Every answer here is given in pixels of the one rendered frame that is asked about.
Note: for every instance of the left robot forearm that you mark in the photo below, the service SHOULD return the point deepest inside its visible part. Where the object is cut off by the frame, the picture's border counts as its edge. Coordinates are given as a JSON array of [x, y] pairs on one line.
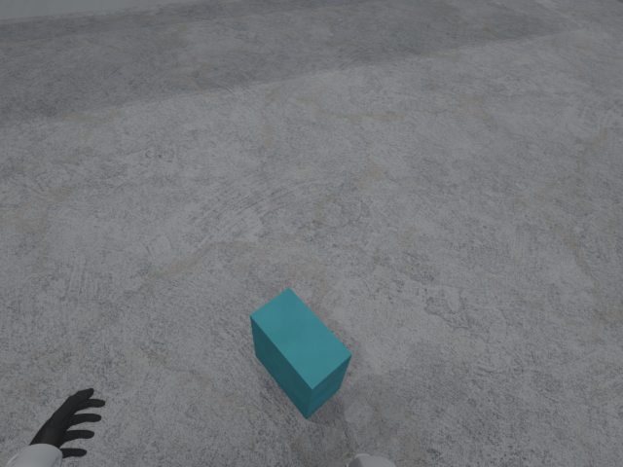
[[38, 455]]

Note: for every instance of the robot left hand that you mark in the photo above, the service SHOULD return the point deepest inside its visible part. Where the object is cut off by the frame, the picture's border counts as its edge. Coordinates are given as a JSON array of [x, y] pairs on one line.
[[54, 433]]

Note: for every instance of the carton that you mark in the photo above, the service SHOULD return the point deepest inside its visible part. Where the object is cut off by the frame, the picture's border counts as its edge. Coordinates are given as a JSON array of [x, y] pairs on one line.
[[303, 356]]

